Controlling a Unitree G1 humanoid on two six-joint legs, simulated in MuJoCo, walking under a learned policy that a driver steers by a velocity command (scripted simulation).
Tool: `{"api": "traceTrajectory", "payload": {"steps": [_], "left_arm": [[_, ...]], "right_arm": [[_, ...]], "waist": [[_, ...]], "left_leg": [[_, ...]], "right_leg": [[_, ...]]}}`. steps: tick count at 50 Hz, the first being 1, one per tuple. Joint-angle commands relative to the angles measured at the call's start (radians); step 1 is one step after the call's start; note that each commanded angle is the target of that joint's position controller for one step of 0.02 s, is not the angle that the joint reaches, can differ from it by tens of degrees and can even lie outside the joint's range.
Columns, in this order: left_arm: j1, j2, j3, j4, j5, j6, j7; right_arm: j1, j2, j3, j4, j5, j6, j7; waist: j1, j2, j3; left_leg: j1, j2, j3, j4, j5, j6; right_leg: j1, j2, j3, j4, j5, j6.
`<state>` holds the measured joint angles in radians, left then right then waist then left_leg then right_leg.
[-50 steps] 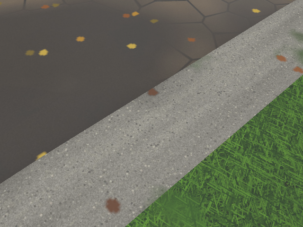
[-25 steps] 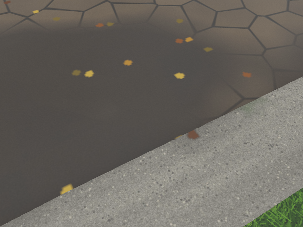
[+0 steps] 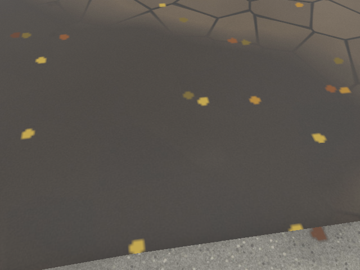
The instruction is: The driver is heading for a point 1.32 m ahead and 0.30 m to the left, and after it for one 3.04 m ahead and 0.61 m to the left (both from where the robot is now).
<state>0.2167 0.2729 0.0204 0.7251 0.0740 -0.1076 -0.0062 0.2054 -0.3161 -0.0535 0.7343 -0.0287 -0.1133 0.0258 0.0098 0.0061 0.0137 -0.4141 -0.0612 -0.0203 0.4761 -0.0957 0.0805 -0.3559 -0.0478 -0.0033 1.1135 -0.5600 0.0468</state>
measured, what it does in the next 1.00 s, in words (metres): walks ahead, turning left: right foot, then left foot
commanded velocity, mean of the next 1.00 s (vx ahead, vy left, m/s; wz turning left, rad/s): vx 0.14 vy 0.00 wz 0.54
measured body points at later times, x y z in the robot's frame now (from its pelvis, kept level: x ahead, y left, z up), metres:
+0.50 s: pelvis +0.15 -0.05 +0.02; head +0.16 -0.05 +0.47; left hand +0.17 +0.24 -0.08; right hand +0.39 -0.25 -0.07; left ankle +0.11 +0.08 -0.65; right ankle +0.13 -0.15 -0.73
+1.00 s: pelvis +0.23 +0.03 +0.01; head +0.25 +0.05 +0.46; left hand +0.24 +0.35 -0.07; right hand +0.47 -0.16 -0.09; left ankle +0.20 +0.11 -0.73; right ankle +0.27 -0.12 -0.66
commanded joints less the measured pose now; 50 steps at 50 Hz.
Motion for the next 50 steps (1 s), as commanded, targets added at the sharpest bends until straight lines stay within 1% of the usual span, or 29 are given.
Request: {"api": "traceTrajectory", "payload": {"steps": [1,3,5,7,11,14,15,16,17,18,19,20,21,22,25,28,32,36,38,40,41,42,43,44,45,46,47,48,50], "left_arm": [[0.078,0.112,0.021,-0.067,0.008,0.008,0.035],[0.152,0.092,0.008,-0.032,-0.009,0.04,0.018],[0.158,0.092,0.0,-0.019,-0.007,0.064,0.005],[0.097,0.091,-0.009,-0.038,-0.003,0.067,0.004],[-0.002,0.097,-0.02,-0.07,-0.008,0.033,0.012],[-0.001,0.114,-0.014,-0.082,-0.04,-0.005,0.015],[0.015,0.129,-0.008,-0.092,-0.053,-0.023,0.02],[0.087,0.165,0.004,-0.091,-0.06,-0.042,0.025],[0.134,0.283,0.039,-0.097,-0.046,-0.056,0.037],[0.151,0.268,0.042,-0.082,-0.028,-0.05,0.034],[0.115,0.239,0.044,-0.092,-0.04,-0.044,0.033],[0.06,0.189,0.037,-0.116,-0.052,-0.038,0.035],[0.034,0.143,0.022,-0.131,-0.06,-0.034,0.039],[0.012,0.133,0.023,-0.147,-0.06,-0.032,0.048],[0.037,0.188,0.051,-0.161,-0.035,-0.031,0.061],[0.118,0.224,0.079,-0.12,-0.022,-0.018,0.049],[0.099,0.242,0.108,-0.103,-0.007,-0.008,0.023],[0.034,0.249,0.121,-0.12,0.001,0.0,0.034],[0.01,0.262,0.126,-0.129,-0.003,0.003,0.043],[0.016,0.243,0.115,-0.116,-0.028,0.013,0.028],[0.066,0.174,0.092,-0.134,-0.021,0.02,0.009],[0.114,0.084,0.057,-0.16,0.016,0.018,-0.005],[-0.034,0.099,0.05,-0.17,-0.009,0.014,-0.026],[-0.102,0.107,0.051,-0.178,-0.022,0.012,-0.024],[-0.047,0.186,0.075,-0.143,-0.013,0.013,-0.007],[-0.012,0.184,0.073,-0.127,0.0,0.015,0.007],[0.013,0.156,0.059,-0.116,0.004,0.021,0.016],[0.048,0.149,0.055,-0.098,-0.002,0.031,0.016],[0.122,0.132,0.047,-0.056,-0.024,0.051,-0.01]], "right_arm": [[-0.012,-0.101,-0.022,-0.067,0.004,-0.008,-0.013],[-0.091,-0.116,-0.021,-0.102,-0.018,-0.019,-0.005],[-0.087,-0.138,-0.027,-0.117,-0.02,-0.032,0.007],[-0.039,-0.144,-0.029,-0.122,-0.017,-0.04,0.014],[0.027,-0.127,-0.028,-0.141,-0.004,-0.022,0.029],[0.007,-0.115,-0.021,-0.14,0.0,0.004,0.043],[-0.004,-0.099,-0.017,-0.137,-0.008,0.006,0.044],[0.006,-0.062,-0.005,-0.131,-0.015,0.007,0.041],[-0.023,0.021,0.018,-0.194,-0.018,0.0,0.041],[-0.045,-0.041,0.001,-0.178,-0.047,-0.008,0.035],[-0.03,-0.063,-0.006,-0.149,-0.038,-0.001,0.016],[0.009,-0.085,-0.016,-0.119,-0.033,0.013,-0.002],[0.02,-0.081,-0.022,-0.109,-0.041,0.021,-0.013],[0.004,-0.068,-0.018,-0.108,-0.048,0.025,-0.007],[-0.028,-0.023,-0.007,-0.097,-0.017,0.032,0.046],[-0.08,-0.008,0.003,-0.098,-0.009,0.045,0.075],[-0.06,-0.029,0.008,-0.079,-0.016,0.059,0.078],[-0.064,-0.062,-0.004,-0.068,-0.009,0.066,0.079],[-0.061,-0.09,-0.018,-0.067,0.006,0.062,0.081],[-0.039,-0.133,-0.041,-0.06,0.025,0.038,0.062],[0.036,-0.208,-0.061,-0.067,0.02,0.027,0.028],[0.197,-0.258,-0.071,-0.044,-0.003,0.036,0.001],[0.296,-0.211,-0.068,0.006,-0.039,0.013,-0.007],[0.254,-0.213,-0.081,0.018,-0.029,-0.007,-0.011],[0.151,-0.164,-0.071,-0.009,0.006,-0.005,-0.012],[0.082,-0.113,-0.051,-0.031,0.033,-0.003,-0.013],[0.027,-0.104,-0.044,-0.055,0.034,0.003,-0.015],[-0.019,-0.107,-0.041,-0.078,0.02,0.007,-0.013],[-0.091,-0.14,-0.049,-0.115,0.005,0.0,-0.001]], "waist": [[0.059,0.062,-0.087],[0.093,0.049,-0.089],[0.067,0.071,-0.07],[0.018,0.067,-0.062],[-0.059,0.079,-0.055],[-0.029,0.052,-0.039],[-0.008,0.053,-0.055],[0.026,0.013,-0.095],[0.035,-0.227,-0.124],[0.037,-0.129,-0.084],[0.019,-0.071,-0.085],[0.006,-0.093,-0.088],[-0.004,-0.113,-0.079],[-0.005,-0.098,-0.071],[0.018,-0.071,-0.076],[0.051,-0.074,-0.048],[0.039,-0.101,-0.032],[0.026,-0.115,-0.039],[0.01,-0.116,-0.048],[-0.031,-0.07,-0.094],[-0.033,0.063,-0.252],[-0.072,0.172,-0.474],[-0.16,0.039,-0.3],[-0.142,0.075,-0.151],[-0.086,0.077,-0.135],[-0.032,0.088,-0.11],[0.009,0.084,-0.076],[0.038,0.073,-0.08],[0.075,0.064,-0.095]], "left_leg": [[0.069,0.255,-0.332,-0.277,0.199,0.236],[-0.058,0.198,-0.275,-0.328,-0.059,0.194],[-0.098,0.171,-0.28,-0.337,-0.234,0.164],[-0.023,0.193,-0.34,-0.299,-0.308,0.16],[0.148,0.234,-0.471,-0.208,-0.437,0.186],[0.103,0.178,-0.483,-0.129,-0.448,0.184],[0.073,0.152,-0.477,-0.074,-0.369,0.165],[0.023,0.107,-0.451,0.041,-0.293,0.11],[-0.25,-0.092,-0.216,0.268,-0.398,-0.031],[-0.391,-0.044,-0.165,0.426,-0.511,-0.092],[-0.381,0.021,-0.122,0.541,-0.477,-0.116],[-0.344,0.056,-0.082,0.612,-0.434,-0.133],[-0.318,0.071,-0.069,0.628,-0.368,-0.144],[-0.285,0.083,-0.032,0.65,-0.317,-0.149],[-0.232,0.094,0.045,0.586,-0.164,-0.16],[-0.234,0.116,0.066,0.398,-0.117,-0.159],[-0.203,0.131,0.053,0.246,-0.107,-0.106],[-0.104,0.102,0.07,0.171,-0.113,-0.07],[-0.02,0.06,0.092,0.098,-0.082,-0.043],[0.191,-0.008,0.104,-0.069,0.19,0.028],[0.492,0.15,-0.097,-0.023,0.647,0.206],[0.857,0.407,-0.474,-0.055,0.798,0.438],[0.772,0.427,-0.502,-0.1,0.685,0.374],[0.63,0.385,-0.386,-0.122,0.608,0.309],[0.533,0.361,-0.319,-0.141,0.588,0.281],[0.403,0.334,-0.27,-0.168,0.566,0.251],[0.254,0.309,-0.233,-0.223,0.516,0.227],[0.17,0.283,-0.194,-0.249,0.494,0.211],[0.065,0.231,-0.102,-0.254,0.482,0.185]], "right_leg": [[-0.08,-0.051,0.085,-0.008,0.077,-0.012],[0.012,-0.026,0.037,-0.09,0.183,-0.004],[0.034,-0.001,0.007,-0.156,0.212,0.01],[-0.003,-0.004,0.022,-0.254,0.215,0.016],[-0.069,0.011,0.026,-0.45,0.203,0.004],[0.077,0.048,-0.01,-0.65,0.285,-0.044],[0.154,0.025,0.009,-0.683,0.321,-0.08],[0.264,-0.072,0.102,-0.73,0.403,-0.17],[0.444,-0.342,0.495,-0.825,0.635,-0.45],[0.487,-0.435,0.602,-0.857,0.77,-0.517],[0.476,-0.395,0.458,-0.84,0.824,-0.451],[0.434,-0.321,0.331,-0.849,0.817,-0.382],[0.404,-0.279,0.247,-0.868,0.828,-0.342],[0.366,-0.252,0.17,-0.881,0.879,-0.322],[0.363,-0.182,-0.008,-0.883,1.059,-0.307],[0.432,-0.206,-0.074,-0.874,1.165,-0.308],[0.481,-0.287,-0.09,-0.868,1.202,-0.323],[0.489,-0.29,-0.15,-0.844,1.149,-0.276],[0.481,-0.265,-0.193,-0.783,1.16,-0.227],[0.385,-0.182,-0.225,-0.639,1.12,-0.153],[0.2,-0.094,-0.274,-0.428,0.823,-0.05],[-0.087,0.037,-0.179,-0.218,-0.103,0.031],[-0.24,0.043,0.012,-0.063,-0.202,0.017],[-0.325,0.004,0.055,0.024,-0.178,0.003],[-0.299,-0.028,0.057,0.045,-0.149,-0.001],[-0.232,-0.055,0.062,0.008,-0.111,-0.006],[-0.139,-0.062,0.058,-0.025,-0.045,0.001],[-0.059,-0.044,0.043,-0.042,0.043,0.012],[0.045,-0.019,-0.003,-0.115,0.189,0.04]]}}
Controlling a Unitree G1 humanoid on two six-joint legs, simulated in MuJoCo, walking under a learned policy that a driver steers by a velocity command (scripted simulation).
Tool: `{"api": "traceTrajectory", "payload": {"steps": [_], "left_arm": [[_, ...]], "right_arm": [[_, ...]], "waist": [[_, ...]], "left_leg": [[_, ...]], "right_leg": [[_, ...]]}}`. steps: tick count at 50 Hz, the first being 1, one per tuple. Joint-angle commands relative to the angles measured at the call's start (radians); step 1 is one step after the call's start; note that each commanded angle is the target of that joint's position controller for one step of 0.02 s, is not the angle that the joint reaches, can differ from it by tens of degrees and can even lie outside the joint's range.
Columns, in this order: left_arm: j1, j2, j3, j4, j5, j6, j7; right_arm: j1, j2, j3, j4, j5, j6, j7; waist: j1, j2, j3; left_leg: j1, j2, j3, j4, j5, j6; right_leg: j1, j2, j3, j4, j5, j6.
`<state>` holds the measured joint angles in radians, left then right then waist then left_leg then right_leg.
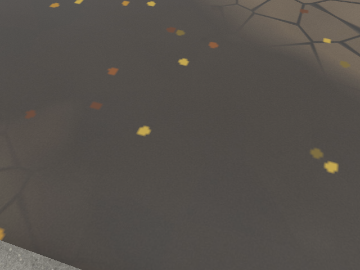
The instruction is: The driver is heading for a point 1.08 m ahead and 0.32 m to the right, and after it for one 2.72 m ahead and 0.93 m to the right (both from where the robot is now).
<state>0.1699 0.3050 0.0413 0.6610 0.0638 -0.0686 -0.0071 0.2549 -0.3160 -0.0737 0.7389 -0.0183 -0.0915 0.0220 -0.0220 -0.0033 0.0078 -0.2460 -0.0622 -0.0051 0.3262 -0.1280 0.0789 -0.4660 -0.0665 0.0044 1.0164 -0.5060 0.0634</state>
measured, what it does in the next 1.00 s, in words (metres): steps on the spot: right foot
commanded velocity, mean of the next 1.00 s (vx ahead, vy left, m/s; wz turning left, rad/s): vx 0.06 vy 0.00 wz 0.05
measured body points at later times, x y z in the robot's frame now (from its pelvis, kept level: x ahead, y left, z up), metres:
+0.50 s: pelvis +0.04 -0.04 -0.02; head +0.06 -0.03 +0.43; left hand +0.20 +0.22 -0.11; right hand +0.21 -0.29 -0.10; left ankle +0.02 +0.08 -0.75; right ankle +0.03 -0.16 -0.75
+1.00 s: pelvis +0.09 -0.02 -0.01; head +0.10 -0.02 +0.44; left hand +0.16 +0.26 -0.13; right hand +0.23 -0.29 -0.11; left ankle +0.08 +0.07 -0.75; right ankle +0.03 -0.16 -0.75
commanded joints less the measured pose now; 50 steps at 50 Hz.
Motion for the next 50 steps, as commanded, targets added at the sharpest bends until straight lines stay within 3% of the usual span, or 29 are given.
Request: {"api": "traceTrajectory", "payload": {"steps": [1,4,6,8,9,10,11,12,13,16,25,36,37,39,40,41,42,43,44,45,46,47,48,49,50], "left_arm": [[0.179,0.091,0.021,0.021,-0.018,0.021,-0.023],[0.132,0.075,0.004,0.025,-0.022,0.029,-0.042],[0.107,0.073,-0.002,0.029,-0.036,0.013,-0.041],[0.08,0.074,-0.003,0.025,-0.057,-0.011,-0.04],[0.067,0.085,-0.005,-0.001,-0.066,-0.026,-0.038],[-0.029,0.142,-0.006,-0.038,-0.077,-0.04,-0.044],[-0.083,0.137,-0.004,-0.032,-0.059,-0.037,-0.055],[-0.053,0.137,0.003,-0.014,-0.062,-0.032,-0.062],[-0.049,0.128,0.004,-0.014,-0.066,-0.031,-0.062],[-0.032,0.11,0.0,-0.016,-0.069,-0.03,-0.06],[-0.059,0.106,0.001,-0.027,-0.069,-0.034,-0.066],[-0.113,0.121,0.01,-0.042,-0.063,-0.038,-0.066],[-0.093,0.121,0.01,-0.035,-0.064,-0.034,-0.064],[-0.021,0.193,0.045,-0.015,-0.038,-0.027,-0.043],[0.028,0.203,0.054,0.003,-0.025,-0.03,-0.03],[0.088,0.201,0.057,0.024,-0.02,-0.04,-0.014],[0.103,0.17,0.048,0.032,-0.032,-0.047,0.004],[0.124,0.128,0.033,0.033,-0.042,-0.05,0.021],[0.125,0.104,0.02,0.034,-0.041,-0.051,0.034],[0.087,0.099,0.015,0.031,-0.038,-0.048,0.043],[0.008,0.123,0.018,0.018,-0.04,-0.04,0.042],[-0.057,0.163,0.029,0.008,-0.04,-0.025,0.036],[-0.083,0.187,0.036,0.006,-0.025,-0.009,0.024],[-0.069,0.179,0.034,0.016,-0.007,-0.001,0.01],[-0.036,0.137,0.024,0.033,0.009,-0.007,-0.001]], "right_arm": [[-0.157,-0.147,-0.03,-0.131,-0.003,-0.027,0.012],[-0.115,-0.132,-0.025,-0.13,0.01,-0.033,0.038],[-0.103,-0.122,-0.017,-0.127,0.02,-0.021,0.059],[-0.098,-0.062,0.014,-0.121,0.028,-0.001,0.085],[-0.074,-0.02,0.034,-0.115,0.03,0.003,0.092],[0.055,-0.031,0.028,-0.109,0.032,0.006,0.082],[0.044,-0.082,0.014,-0.108,0.027,0.013,0.065],[-0.035,-0.11,0.01,-0.13,0.021,0.019,0.058],[-0.061,-0.113,0.011,-0.139,0.017,0.019,0.053],[-0.079,-0.096,0.02,-0.151,0.027,0.017,0.052],[-0.066,-0.109,0.015,-0.159,0.025,0.022,0.039],[-0.054,-0.136,0.02,-0.147,0.023,0.029,0.03],[-0.028,-0.136,0.021,-0.138,0.023,0.034,0.028],[-0.01,-0.178,0.003,-0.138,-0.003,0.042,0.009],[-0.039,-0.162,0.005,-0.15,-0.019,0.04,-0.002],[-0.075,-0.126,0.016,-0.163,-0.03,0.034,-0.01],[-0.086,-0.087,0.026,-0.163,-0.037,0.022,-0.016],[-0.107,-0.064,0.033,-0.159,-0.041,0.009,-0.022],[-0.115,-0.049,0.034,-0.16,-0.047,-0.001,-0.028],[-0.102,-0.044,0.032,-0.155,-0.054,-0.009,-0.026],[-0.06,-0.046,0.028,-0.138,-0.057,-0.014,-0.02],[-0.015,-0.049,0.025,-0.105,-0.045,-0.02,-0.003],[0.015,-0.046,0.025,-0.077,-0.033,-0.026,0.013],[0.057,-0.051,0.023,-0.064,-0.029,-0.032,0.024],[0.127,-0.071,0.017,-0.053,-0.033,-0.042,0.026]], "waist": [[0.105,0.073,-0.086],[0.053,0.06,-0.071],[0.037,0.041,-0.064],[0.047,0.017,-0.069],[0.049,0.008,-0.096],[-0.047,-0.073,-0.13],[-0.064,-0.057,-0.101],[-0.025,-0.037,-0.075],[-0.012,-0.022,-0.076],[0.022,-0.015,-0.078],[0.029,-0.022,-0.081],[0.025,-0.02,-0.079],[0.023,-0.023,-0.073],[0.047,-0.046,-0.003],[0.073,-0.075,0.032],[0.102,-0.12,0.043],[0.107,-0.16,0.061],[0.125,-0.16,0.067],[0.118,-0.162,0.063],[0.083,-0.142,0.07],[0.028,-0.111,0.081],[-0.007,-0.088,0.084],[-0.021,-0.081,0.08],[-0.037,-0.071,0.057],[-0.068,-0.03,0.018]], "left_leg": [[-0.127,0.213,-0.096,-0.095,0.495,0.171],[-0.066,0.24,-0.148,-0.012,0.312,0.151],[-0.04,0.256,-0.204,0.05,0.134,0.147],[-0.067,0.208,-0.238,0.103,0.006,0.092],[-0.066,0.165,-0.238,0.123,-0.041,0.032],[-0.012,0.082,-0.152,0.116,-0.151,-0.037],[0.086,0.052,-0.074,0.121,-0.134,-0.063],[0.116,0.058,-0.079,0.131,-0.118,-0.061],[0.093,0.063,-0.086,0.14,-0.081,-0.047],[0.029,0.064,-0.097,0.127,-0.017,-0.035],[0.0,0.062,-0.087,0.153,0.08,-0.059],[-0.028,0.071,-0.078,0.147,0.051,-0.079],[-0.028,0.069,-0.075,0.131,-0.033,-0.077],[-0.104,0.035,-0.053,0.148,-0.359,-0.035],[-0.184,0.026,-0.046,0.194,-0.432,-0.023],[-0.268,0.028,-0.033,0.284,-0.401,-0.03],[-0.325,0.049,-0.001,0.348,-0.338,-0.036],[-0.336,0.071,-0.012,0.408,-0.348,-0.033],[-0.309,0.084,-0.017,0.46,-0.389,-0.025],[-0.243,0.084,0.007,0.433,-0.408,-0.014],[-0.099,0.068,0.049,0.322,-0.377,-0.002],[0.034,0.032,0.099,0.201,-0.212,-0.003],[0.144,0.01,0.108,0.134,-0.096,-0.007],[0.252,0.011,0.085,0.125,-0.1,0.0],[0.358,0.05,0.031,0.13,-0.117,0.023]], "right_leg": [[0.183,-0.002,-0.024,-0.072,0.168,0.038],[0.17,-0.042,-0.001,-0.259,0.193,0.053],[0.179,-0.049,-0.011,-0.404,0.284,0.041],[0.252,-0.042,-0.021,-0.53,0.455,0.002],[0.286,-0.083,0.007,-0.537,0.584,-0.042],[0.255,-0.148,0.079,-0.568,0.628,-0.16],[0.109,-0.106,0.061,-0.575,0.38,-0.158],[0.054,-0.067,0.027,-0.589,0.307,-0.114],[0.087,-0.055,0.013,-0.575,0.33,-0.09],[0.177,-0.044,-0.004,-0.531,0.385,-0.083],[0.253,-0.036,-0.013,-0.486,0.48,-0.085],[0.309,-0.022,-0.003,-0.481,0.509,-0.086],[0.307,-0.021,0.001,-0.503,0.409,-0.09],[0.292,-0.03,0.036,-0.57,0.033,-0.166],[0.318,-0.079,0.125,-0.639,-0.128,-0.23],[0.387,-0.182,0.277,-0.728,-0.204,-0.31],[0.44,-0.283,0.394,-0.787,-0.225,-0.368],[0.446,-0.319,0.441,-0.82,-0.19,-0.382],[0.425,-0.318,0.424,-0.843,-0.141,-0.367],[0.377,-0.281,0.353,-0.856,-0.102,-0.334],[0.286,-0.217,0.245,-0.854,-0.079,-0.293],[0.218,-0.163,0.163,-0.821,-0.061,-0.276],[0.164,-0.144,0.127,-0.781,-0.05,-0.276],[0.112,-0.14,0.117,-0.721,-0.016,-0.28],[0.053,-0.109,0.091,-0.584,0.023,-0.264]]}}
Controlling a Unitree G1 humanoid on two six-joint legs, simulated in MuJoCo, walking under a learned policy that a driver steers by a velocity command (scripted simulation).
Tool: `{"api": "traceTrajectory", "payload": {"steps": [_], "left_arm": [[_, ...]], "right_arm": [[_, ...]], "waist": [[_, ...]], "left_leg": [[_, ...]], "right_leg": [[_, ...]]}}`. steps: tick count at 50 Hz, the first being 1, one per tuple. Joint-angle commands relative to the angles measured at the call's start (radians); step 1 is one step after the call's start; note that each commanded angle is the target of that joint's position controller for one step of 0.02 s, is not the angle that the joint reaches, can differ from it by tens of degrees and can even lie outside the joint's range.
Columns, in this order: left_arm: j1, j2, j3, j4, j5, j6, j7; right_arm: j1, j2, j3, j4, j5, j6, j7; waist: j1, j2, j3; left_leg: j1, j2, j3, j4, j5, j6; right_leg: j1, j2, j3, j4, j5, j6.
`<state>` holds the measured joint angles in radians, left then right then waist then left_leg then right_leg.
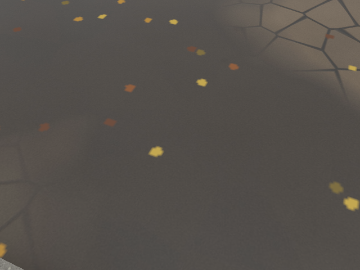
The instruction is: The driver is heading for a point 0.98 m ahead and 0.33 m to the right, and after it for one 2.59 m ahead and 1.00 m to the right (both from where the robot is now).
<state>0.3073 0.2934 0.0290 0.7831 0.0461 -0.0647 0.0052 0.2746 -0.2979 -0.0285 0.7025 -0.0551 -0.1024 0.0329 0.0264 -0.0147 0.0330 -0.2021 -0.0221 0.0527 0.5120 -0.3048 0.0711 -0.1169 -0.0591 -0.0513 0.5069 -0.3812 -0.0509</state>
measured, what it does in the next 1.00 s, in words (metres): goes down, turning right: right foot 0.11 m lower, then left foot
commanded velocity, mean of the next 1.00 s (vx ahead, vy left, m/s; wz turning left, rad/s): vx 0.46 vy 0.00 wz -0.43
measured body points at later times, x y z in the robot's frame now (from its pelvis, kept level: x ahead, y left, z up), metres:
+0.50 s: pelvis +0.26 -0.03 -0.07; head +0.28 -0.04 +0.38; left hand +0.52 +0.12 -0.15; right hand +0.07 -0.21 -0.20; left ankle -0.02 +0.10 -0.73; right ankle +0.44 -0.18 -0.78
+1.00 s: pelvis +0.60 -0.11 -0.13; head +0.62 -0.12 +0.32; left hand +0.79 +0.12 -0.26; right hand +0.68 -0.43 -0.19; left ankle +0.78 -0.07 -0.85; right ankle +0.44 -0.15 -0.83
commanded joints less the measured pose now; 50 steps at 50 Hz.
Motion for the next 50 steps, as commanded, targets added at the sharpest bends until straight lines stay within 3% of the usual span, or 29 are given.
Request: {"api": "traceTrajectory", "payload": {"steps": [1,2,3,5,6,9,12,14,16,19,22,24,25,26,27,28,29,30,31,32,33,35,37,38,40,44,48,49,50], "left_arm": [[-0.183,0.076,0.022,-0.116,0.035,-0.025,-0.027],[-0.208,0.052,0.013,-0.139,0.034,-0.051,-0.05],[-0.198,0.039,0.01,-0.119,0.004,-0.072,-0.042],[-0.135,0.083,0.024,-0.063,0.025,-0.074,-0.021],[-0.128,0.064,0.022,-0.058,0.039,-0.063,-0.028],[-0.172,0.007,0.012,-0.057,0.011,-0.037,-0.074],[-0.179,-0.023,-0.001,-0.063,0.016,-0.034,-0.106],[-0.218,-0.022,0.003,-0.067,0.012,-0.043,-0.09],[-0.283,-0.035,-0.005,-0.086,-0.002,-0.029,-0.089],[-0.342,-0.036,-0.014,-0.116,0.0,0.002,-0.093],[-0.391,-0.024,-0.017,-0.123,0.016,0.013,-0.089],[-0.43,-0.009,-0.013,-0.115,0.008,0.023,-0.079],[-0.434,0.018,0.004,-0.148,-0.123,-0.014,-0.095],[-0.317,0.023,0.01,-0.1,-0.12,-0.03,-0.103],[-0.125,0.04,0.033,-0.042,-0.106,-0.027,-0.097],[0.072,0.086,0.06,0.023,-0.092,-0.018,-0.078],[0.21,0.152,0.072,0.064,-0.065,0.0,-0.054],[0.255,0.187,0.066,0.079,-0.038,-0.008,-0.047],[0.271,0.179,0.086,0.067,-0.039,0.005,-0.047],[0.144,0.172,0.086,0.042,-0.061,0.013,-0.038],[0.002,0.144,0.073,0.015,-0.068,0.014,-0.026],[-0.125,0.138,0.062,-0.028,-0.047,0.001,-0.031],[-0.2,0.11,0.052,-0.033,-0.071,-0.015,-0.029],[-0.193,0.112,0.051,-0.034,-0.06,-0.019,-0.019],[-0.129,0.117,0.058,-0.02,-0.051,-0.014,0.002],[-0.021,0.119,0.072,0.018,-0.09,0.009,0.017],[-0.005,0.086,0.07,0.01,-0.069,0.029,0.019],[-0.001,0.03,0.05,-0.003,-0.057,0.026,0.01],[0.153,-0.04,0.027,-0.024,-0.079,0.011,0.004]], "right_arm": [[0.237,-0.175,-0.05,-0.003,-0.009,-0.04,-0.009],[0.344,-0.199,-0.049,0.003,-0.007,-0.041,-0.015],[0.331,-0.144,-0.036,0.039,-0.01,-0.044,-0.014],[0.217,-0.02,0.007,0.027,-0.018,-0.031,-0.013],[0.173,0.003,0.023,0.029,-0.021,-0.026,-0.018],[0.161,-0.031,0.02,0.029,-0.029,-0.008,-0.037],[0.244,-0.029,0.024,0.072,-0.064,-0.005,-0.036],[0.305,0.001,0.037,0.13,-0.046,-0.021,-0.039],[0.319,-0.014,0.04,0.171,-0.043,-0.013,-0.023],[0.372,-0.004,0.047,0.236,-0.052,0.004,0.0],[0.405,-0.015,0.044,0.294,-0.036,-0.002,-0.011],[0.466,-0.036,0.04,0.333,-0.034,-0.005,-0.021],[0.305,-0.142,-0.016,0.273,0.123,0.034,-0.073],[0.346,-0.154,-0.014,0.282,0.111,0.049,-0.1],[0.344,-0.142,-0.013,0.287,0.078,0.059,-0.102],[0.273,-0.126,-0.013,0.266,0.062,0.056,-0.089],[0.284,0.007,0.007,0.235,0.025,0.019,-0.062],[0.416,0.039,0.041,0.192,0.07,-0.032,-0.026],[0.286,-0.073,0.013,0.132,0.123,-0.057,-0.024],[0.174,-0.095,0.004,0.062,0.118,-0.066,-0.037],[0.109,-0.089,-0.001,0.031,0.103,-0.057,-0.061],[0.185,-0.08,-0.007,0.057,0.069,-0.017,-0.072],[0.12,-0.044,-0.012,0.028,0.071,0.005,-0.073],[0.049,-0.048,-0.016,0.006,0.044,-0.002,-0.08],[-0.041,-0.022,-0.016,-0.015,0.021,-0.019,-0.072],[-0.191,-0.046,-0.022,-0.079,0.068,-0.011,-0.063],[-0.097,-0.1,-0.058,-0.063,0.059,-0.031,-0.042],[0.032,-0.136,-0.072,-0.046,0.047,-0.037,-0.046],[0.154,-0.231,-0.097,-0.009,0.035,-0.027,-0.045]], "waist": [[-0.168,0.142,-0.058],[-0.216,0.208,-0.035],[-0.181,0.143,0.066],[-0.106,0.073,0.062],[-0.069,0.063,0.073],[-0.061,0.076,0.045],[-0.07,0.072,0.045],[-0.089,0.06,0.071],[-0.096,0.067,0.093],[-0.088,0.05,0.16],[-0.092,0.019,0.185],[-0.103,0.007,0.184],[-0.061,0.014,0.304],[-0.028,0.004,0.166],[0.045,0.076,0.03],[0.153,0.066,-0.04],[0.136,-0.272,-0.147],[0.09,-0.277,-0.502],[0.167,-0.08,-0.605],[0.104,0.039,-0.451],[0.034,0.104,-0.296],[-0.082,0.185,-0.139],[-0.131,0.062,0.065],[-0.109,0.037,0.082],[-0.062,-0.026,0.006],[0.01,-0.064,-0.054],[-0.061,-0.064,-0.091],[-0.119,0.008,-0.197],[-0.078,0.343,-0.356]], "left_leg": [[0.443,0.206,-0.354,-0.151,0.04,0.183],[0.495,0.383,-0.716,-0.306,0.118,0.339],[0.466,0.438,-0.636,-0.334,0.056,0.317],[0.368,0.344,-0.402,-0.346,0.038,0.22],[0.313,0.311,-0.313,-0.358,0.133,0.19],[0.266,0.25,-0.118,-0.393,0.318,0.139],[0.265,0.268,-0.041,-0.349,0.523,0.159],[0.372,0.256,-0.02,-0.328,0.422,0.141],[0.251,0.194,0.074,-0.342,0.371,0.108],[0.25,0.226,0.072,-0.359,0.413,0.095],[0.402,0.217,0.104,-0.337,0.517,0.05],[0.443,0.202,0.138,-0.309,0.705,0.024],[0.333,0.216,0.132,-0.135,0.91,-0.042],[0.322,0.232,0.127,0.059,0.986,-0.063],[0.301,0.231,0.121,0.274,0.998,-0.058],[0.137,0.173,0.15,0.579,0.883,-0.084],[-0.359,-0.022,0.145,1.169,-0.233,-0.139],[-0.633,-0.016,-0.151,1.426,-0.447,-0.124],[-0.687,0.019,-0.22,1.412,-0.37,-0.125],[-0.69,0.079,-0.192,1.204,-0.252,-0.099],[-0.68,0.095,-0.14,1.169,-0.175,-0.112],[-0.522,0.153,-0.173,1.124,-0.169,-0.138],[-0.402,0.19,-0.153,0.736,-0.049,-0.151],[-0.322,0.163,-0.109,0.557,0.064,-0.167],[-0.142,0.095,-0.062,0.28,0.374,-0.17],[-0.188,0.053,-0.125,0.044,0.453,-0.155],[-0.078,0.043,-0.133,-0.025,0.251,-0.058],[0.142,0.151,-0.229,-0.023,0.199,-0.001],[0.508,0.41,-0.683,-0.103,-0.005,0.187]], "right_leg": [[-0.46,0.019,0.039,0.255,-0.043,-0.055],[-0.663,0.102,0.127,0.476,-0.165,-0.021],[-0.777,0.053,0.204,0.593,-0.131,-0.047],[-0.71,0.013,0.175,0.662,0.006,-0.067],[-0.671,-0.001,0.172,0.615,0.073,-0.066],[-0.595,-0.003,0.099,0.459,0.259,-0.01],[-0.635,-0.017,0.09,0.447,0.417,0.019],[-0.743,-0.031,0.144,0.259,0.642,0.032],[-0.592,-0.02,0.083,0.086,0.798,0.021],[-0.553,-0.021,0.083,0.041,0.777,-0.003],[-0.596,-0.014,0.065,-0.038,0.662,-0.024],[-0.546,0.015,0.021,-0.064,0.615,-0.035],[-0.538,0.115,-0.046,-0.093,0.606,-0.034],[-0.353,0.125,-0.051,-0.069,0.663,-0.04],[-0.15,0.121,-0.032,-0.042,0.658,-0.073],[0.108,0.086,0.0,-0.115,0.74,-0.114],[0.588,-0.077,0.165,0.097,1.194,-0.195],[0.965,-0.278,0.539,0.232,1.326,-0.419],[0.953,-0.313,0.616,0.073,0.941,-0.47],[0.722,-0.257,0.579,-0.064,0.685,-0.4],[0.443,-0.259,0.609,-0.179,0.508,-0.395],[-0.014,-0.275,0.621,-0.264,0.447,-0.398],[-0.402,-0.103,0.369,-0.339,0.402,-0.287],[-0.491,-0.017,0.278,-0.325,0.484,-0.261],[-0.516,0.082,0.174,-0.253,0.556,-0.214],[-0.256,0.0,0.333,-0.17,0.348,-0.179],[-0.124,-0.005,0.432,0.052,0.291,-0.122],[-0.204,0.061,0.358,0.283,0.234,-0.087],[-0.529,0.209,0.215,0.648,-0.126,-0.018]]}}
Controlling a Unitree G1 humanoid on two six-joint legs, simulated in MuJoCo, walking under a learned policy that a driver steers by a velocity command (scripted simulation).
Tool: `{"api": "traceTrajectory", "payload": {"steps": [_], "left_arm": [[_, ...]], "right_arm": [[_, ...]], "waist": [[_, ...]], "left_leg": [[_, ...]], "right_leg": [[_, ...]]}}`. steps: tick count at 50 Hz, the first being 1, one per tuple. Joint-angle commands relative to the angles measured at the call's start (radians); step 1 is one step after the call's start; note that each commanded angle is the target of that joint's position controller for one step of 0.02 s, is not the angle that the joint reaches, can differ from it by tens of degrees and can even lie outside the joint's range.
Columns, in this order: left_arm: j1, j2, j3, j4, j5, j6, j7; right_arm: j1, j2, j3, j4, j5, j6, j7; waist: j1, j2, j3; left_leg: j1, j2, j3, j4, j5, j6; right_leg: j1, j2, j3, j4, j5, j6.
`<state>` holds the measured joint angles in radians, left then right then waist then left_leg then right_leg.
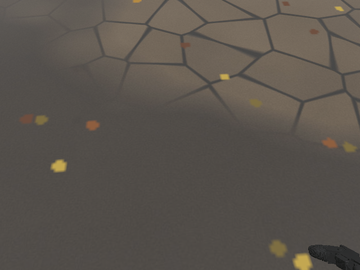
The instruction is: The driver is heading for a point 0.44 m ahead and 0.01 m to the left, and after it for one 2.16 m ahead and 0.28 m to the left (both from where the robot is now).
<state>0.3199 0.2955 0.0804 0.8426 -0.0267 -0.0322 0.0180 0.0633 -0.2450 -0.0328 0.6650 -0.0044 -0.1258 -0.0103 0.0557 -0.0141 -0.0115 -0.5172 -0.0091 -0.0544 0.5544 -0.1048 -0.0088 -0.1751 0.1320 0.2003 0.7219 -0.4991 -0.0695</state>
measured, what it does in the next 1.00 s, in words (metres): walks ahead: right foot, then left foot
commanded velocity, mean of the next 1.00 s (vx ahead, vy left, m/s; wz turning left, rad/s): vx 0.50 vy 0.00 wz -0.16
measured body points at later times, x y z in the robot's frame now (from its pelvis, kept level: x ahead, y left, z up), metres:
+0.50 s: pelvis +0.25 -0.05 +0.01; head +0.27 -0.07 +0.46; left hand +0.49 +0.16 -0.07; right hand +0.21 -0.33 -0.13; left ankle +0.13 +0.12 -0.68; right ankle +0.32 -0.15 -0.72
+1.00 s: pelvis +0.52 -0.06 +0.00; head +0.56 -0.06 +0.45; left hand +0.49 +0.22 -0.13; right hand +0.74 -0.30 -0.08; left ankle +0.66 +0.03 -0.72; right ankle +0.32 -0.16 -0.71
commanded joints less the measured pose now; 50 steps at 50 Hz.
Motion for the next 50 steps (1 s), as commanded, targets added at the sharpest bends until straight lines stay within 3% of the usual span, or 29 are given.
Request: {"api": "traceTrajectory", "payload": {"steps": [1,2,3,4,5,7,10,13,16,19,21,22,23,24,25,26,27,28,29,32,35,37,40,44,46,47,48,49,50], "left_arm": [[0.11,0.051,-0.016,-0.084,-0.017,-0.026,-0.013],[-0.009,0.128,0.009,-0.098,-0.017,-0.021,-0.01],[-0.082,0.121,0.011,-0.116,-0.005,-0.014,-0.006],[-0.12,0.102,0.011,-0.128,0.011,-0.015,-0.007],[-0.103,0.076,0.011,-0.128,0.008,-0.013,-0.011],[-0.065,0.033,0.003,-0.115,0.001,-0.006,-0.015],[-0.133,0.001,-0.012,-0.135,0.019,-0.009,-0.019],[-0.218,-0.009,-0.024,-0.145,0.019,-0.025,-0.029],[-0.295,0.005,-0.023,-0.157,0.012,-0.031,-0.036],[-0.337,0.024,-0.018,-0.17,0.006,-0.038,-0.044],[-0.266,0.045,-0.004,-0.143,0.01,-0.041,-0.043],[-0.144,0.086,0.02,-0.099,0.013,-0.04,-0.036],[0.035,0.157,0.046,-0.059,0.02,-0.04,-0.027],[0.111,0.259,0.066,-0.041,0.025,-0.034,-0.025],[0.132,0.183,0.045,-0.034,0.015,-0.038,-0.03],[0.053,0.129,0.026,-0.048,0.013,-0.044,-0.033],[-0.013,0.095,0.016,-0.06,0.018,-0.047,-0.035],[-0.068,0.067,0.007,-0.067,0.025,-0.05,-0.038],[-0.095,0.044,-0.001,-0.067,0.032,-0.053,-0.04],[-0.075,0.061,0.005,-0.037,0.025,-0.066,-0.037],[-0.036,0.087,0.011,-0.002,0.02,-0.065,-0.023],[-0.006,0.091,0.009,0.019,0.018,-0.063,-0.018],[0.06,0.101,0.008,0.058,0.01,-0.062,-0.015],[0.116,0.113,0.011,0.108,0.008,-0.044,-0.009],[0.108,0.126,0.016,0.117,0.009,-0.034,-0.004],[0.096,0.137,0.019,0.117,0.01,-0.028,-0.003],[0.08,0.136,0.018,0.116,0.012,-0.022,-0.003],[0.067,0.113,0.007,0.105,0.019,-0.02,-0.002],[0.162,0.02,-0.023,0.088,0.029,-0.035,-0.012]], "right_arm": [[0.382,-0.216,-0.085,0.024,0.005,0.001,0.001],[0.325,-0.154,-0.069,0.005,0.006,0.006,-0.007],[0.269,-0.146,-0.064,0.005,-0.004,0.016,-0.009],[0.229,-0.127,-0.057,0.015,-0.01,0.022,-0.005],[0.205,-0.112,-0.052,0.025,-0.015,0.021,-0.003],[0.188,-0.088,-0.049,0.047,-0.001,0.015,0.008],[0.208,-0.138,-0.068,0.082,0.014,0.008,0.009],[0.227,-0.167,-0.078,0.108,0.025,0.017,0.004],[0.274,-0.181,-0.083,0.147,0.033,0.025,0.006],[0.294,-0.191,-0.086,0.181,0.041,0.035,0.008],[0.279,-0.199,-0.086,0.194,0.046,0.045,0.006],[0.279,-0.18,-0.078,0.2,0.043,0.046,0.006],[0.267,-0.134,-0.057,0.185,0.026,0.045,0.004],[0.325,-0.036,-0.025,0.149,0.013,0.025,0.005],[0.302,-0.113,-0.043,0.16,0.028,0.006,0.007],[0.244,-0.165,-0.056,0.143,0.046,-0.006,0.012],[0.205,-0.159,-0.055,0.141,0.043,-0.008,0.008],[0.182,-0.148,-0.056,0.141,0.026,-0.006,0.004],[0.183,-0.139,-0.06,0.143,0.019,0.003,0.003],[0.176,-0.093,-0.052,0.14,0.015,0.031,0.004],[0.076,-0.068,-0.042,0.109,0.006,0.04,0.006],[0.005,-0.053,-0.033,0.094,0.011,0.038,0.016],[-0.1,-0.05,-0.025,0.069,0.021,0.035,0.03],[-0.191,-0.067,-0.022,0.029,0.025,0.028,0.053],[-0.171,-0.087,-0.028,0.031,0.024,0.025,0.06],[-0.121,-0.106,-0.037,0.044,0.023,0.024,0.059],[-0.007,-0.136,-0.054,0.078,0.021,0.024,0.055],[0.172,-0.184,-0.076,0.131,0.015,0.025,0.047],[0.32,-0.275,-0.099,0.156,-0.004,0.029,0.039]], "waist": [[-0.136,0.324,-0.314],[-0.167,0.198,-0.173],[-0.153,0.109,-0.091],[-0.134,0.075,-0.018],[-0.095,0.112,0.0],[-0.065,0.132,0.004],[-0.068,0.109,0.0],[-0.09,0.097,0.0],[-0.115,0.11,0.017],[-0.113,0.119,0.038],[-0.056,0.115,0.011],[-0.002,0.092,-0.053],[0.074,-0.002,-0.168],[0.052,-0.267,-0.248],[0.073,-0.211,-0.259],[0.053,-0.165,-0.148],[0.027,-0.112,-0.091],[0.002,-0.073,-0.043],[-0.027,-0.076,-0.025],[-0.059,-0.057,-0.006],[-0.045,-0.036,0.022],[-0.024,-0.044,0.039],[0.013,-0.037,0.067],[0.024,-0.034,0.094],[-0.002,-0.049,0.071],[-0.033,-0.068,0.036],[-0.096,-0.069,-0.034],[-0.171,-0.051,-0.148],[-0.169,0.122,-0.324]], "left_leg": [[0.848,0.452,-0.814,-0.24,-0.544,0.279],[0.743,0.403,-0.683,-0.262,-0.579,0.227],[0.616,0.353,-0.537,-0.264,-0.435,0.19],[0.495,0.302,-0.419,-0.283,-0.288,0.183],[0.413,0.271,-0.343,-0.303,-0.203,0.178],[0.335,0.231,-0.235,-0.348,-0.114,0.181],[0.337,0.246,-0.157,-0.392,0.001,0.216],[0.343,0.232,-0.079,-0.402,0.035,0.205],[0.363,0.238,-0.047,-0.393,0.024,0.193],[0.414,0.271,-0.055,-0.362,0.009,0.18],[0.409,0.26,-0.029,-0.269,0.126,0.153],[0.375,0.216,0.017,-0.125,0.26,0.128],[0.228,0.156,0.083,0.161,0.175,0.079],[-0.164,-0.001,0.118,0.518,-0.314,0.012],[-0.292,0.015,-0.016,0.688,-0.45,0.015],[-0.356,0.069,-0.028,0.718,-0.372,0.038],[-0.322,0.111,-0.011,0.681,-0.277,0.046],[-0.282,0.134,-0.01,0.62,-0.211,0.042],[-0.223,0.153,-0.015,0.578,-0.17,0.04],[-0.187,0.156,-0.002,0.481,-0.102,0.021],[-0.202,0.145,0.008,0.293,0.048,0.004],[-0.158,0.123,0.028,0.161,0.162,0.01],[-0.113,0.093,0.049,0.036,0.244,0.019],[-0.159,0.081,0.039,-0.043,0.166,0.054],[-0.101,0.059,0.055,-0.065,0.085,0.077],[-0.01,0.03,0.081,-0.068,0.046,0.092],[0.158,-0.002,0.11,-0.086,0.054,0.117],[0.44,0.039,0.07,-0.051,0.106,0.158],[0.889,0.299,-0.299,-0.029,0.075,0.301]], "right_leg": [[-0.634,-0.056,-0.023,0.595,-0.078,0.012],[-0.691,-0.093,-0.021,0.646,0.02,0.018],[-0.669,-0.128,-0.059,0.627,0.101,0.026],[-0.638,-0.152,-0.066,0.563,0.146,0.028],[-0.575,-0.18,-0.063,0.505,0.171,0.03],[-0.491,-0.188,-0.098,0.404,0.17,0.034],[-0.478,-0.209,-0.13,0.208,0.254,0.042],[-0.417,-0.208,-0.164,0.009,0.397,0.047],[-0.363,-0.187,-0.187,-0.1,0.445,0.054],[-0.333,-0.179,-0.198,-0.172,0.398,0.023],[-0.186,-0.148,-0.234,-0.24,0.385,-0.009],[-0.012,-0.128,-0.245,-0.26,0.376,-0.031],[0.242,-0.266,-0.078,-0.268,0.344,-0.087],[0.526,-0.492,0.364,-0.381,0.198,-0.242],[0.517,-0.513,0.504,-0.45,0.067,-0.273],[0.431,-0.479,0.379,-0.456,0.093,-0.235],[0.321,-0.432,0.26,-0.469,0.177,-0.204],[0.223,-0.399,0.19,-0.497,0.273,-0.187],[0.154,-0.371,0.131,-0.519,0.371,-0.171],[0.086,-0.358,0.034,-0.562,0.552,-0.178],[0.073,-0.337,-0.047,-0.576,0.641,-0.164],[0.053,-0.309,-0.099,-0.587,0.628,-0.141],[0.077,-0.313,-0.117,-0.599,0.561,-0.128],[0.236,-0.376,-0.103,-0.536,0.621,-0.118],[0.287,-0.389,-0.106,-0.474,0.751,-0.101],[0.293,-0.382,-0.115,-0.411,0.909,-0.09],[0.273,-0.352,-0.142,-0.283,1.06,-0.073],[0.14,-0.304,-0.175,-0.074,1.017,-0.044],[-0.257,-0.181,-0.225,0.313,0.63,0.023]]}}
Keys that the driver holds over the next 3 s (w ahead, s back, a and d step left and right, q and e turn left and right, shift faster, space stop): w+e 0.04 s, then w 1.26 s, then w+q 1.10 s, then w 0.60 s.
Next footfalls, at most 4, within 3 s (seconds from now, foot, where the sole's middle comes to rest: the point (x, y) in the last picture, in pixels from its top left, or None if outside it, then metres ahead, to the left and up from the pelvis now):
0.46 right None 0.35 -0.16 -0.75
0.98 left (188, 215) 0.70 0.02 -0.75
1.50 right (254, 168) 0.95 -0.25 -0.75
2.04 left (191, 123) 1.20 0.03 -0.75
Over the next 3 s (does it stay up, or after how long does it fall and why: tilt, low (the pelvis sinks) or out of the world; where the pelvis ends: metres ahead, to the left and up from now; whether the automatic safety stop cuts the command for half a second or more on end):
stays up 1.55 0.11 0.02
